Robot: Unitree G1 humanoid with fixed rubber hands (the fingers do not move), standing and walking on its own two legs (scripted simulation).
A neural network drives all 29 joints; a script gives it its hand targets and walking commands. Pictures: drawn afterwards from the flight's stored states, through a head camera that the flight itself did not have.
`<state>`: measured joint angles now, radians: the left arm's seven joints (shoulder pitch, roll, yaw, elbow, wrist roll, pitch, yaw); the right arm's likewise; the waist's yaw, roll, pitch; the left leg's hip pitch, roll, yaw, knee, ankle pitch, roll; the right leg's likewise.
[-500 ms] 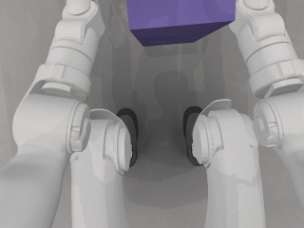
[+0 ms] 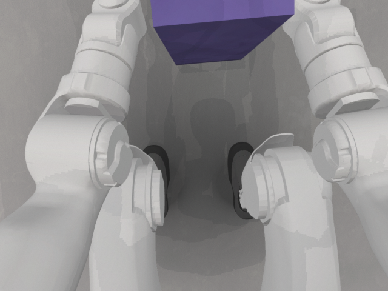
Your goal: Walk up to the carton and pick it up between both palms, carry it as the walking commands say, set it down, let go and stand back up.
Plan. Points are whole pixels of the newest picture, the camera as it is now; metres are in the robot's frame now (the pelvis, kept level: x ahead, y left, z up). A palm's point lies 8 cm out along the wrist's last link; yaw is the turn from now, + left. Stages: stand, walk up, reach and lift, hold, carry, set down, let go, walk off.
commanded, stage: reach and lift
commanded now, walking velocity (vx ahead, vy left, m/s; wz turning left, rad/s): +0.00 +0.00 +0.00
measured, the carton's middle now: (210, 1) +0.54 -0.04 -0.20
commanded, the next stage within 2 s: none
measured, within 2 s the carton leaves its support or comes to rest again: leaves its support in 0.16 s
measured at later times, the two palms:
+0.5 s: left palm out of the picture +0.54 +0.10 -0.13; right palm out of the picture +0.54 -0.15 -0.14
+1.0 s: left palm out of the picture +0.54 +0.10 -0.08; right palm out of the picture +0.53 -0.15 -0.08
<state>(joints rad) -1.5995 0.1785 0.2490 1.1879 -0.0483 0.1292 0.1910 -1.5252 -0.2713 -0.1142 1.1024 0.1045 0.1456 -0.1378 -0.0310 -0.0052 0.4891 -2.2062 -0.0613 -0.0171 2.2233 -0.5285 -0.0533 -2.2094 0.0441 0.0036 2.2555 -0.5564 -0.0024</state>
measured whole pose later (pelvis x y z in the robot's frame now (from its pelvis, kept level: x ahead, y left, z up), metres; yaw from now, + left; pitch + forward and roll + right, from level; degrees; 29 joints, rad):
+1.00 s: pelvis -0.01 +0.03 +0.05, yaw -4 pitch +27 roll +1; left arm -1.43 0.05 0.36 0.68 0.02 0.38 0.27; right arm -1.44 -0.17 -0.28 0.70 -0.08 0.41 -0.12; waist 0.00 0.03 0.53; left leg -2.04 -0.16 -0.06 2.10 -0.53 -0.09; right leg -2.05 0.12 0.08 2.09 -0.51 0.08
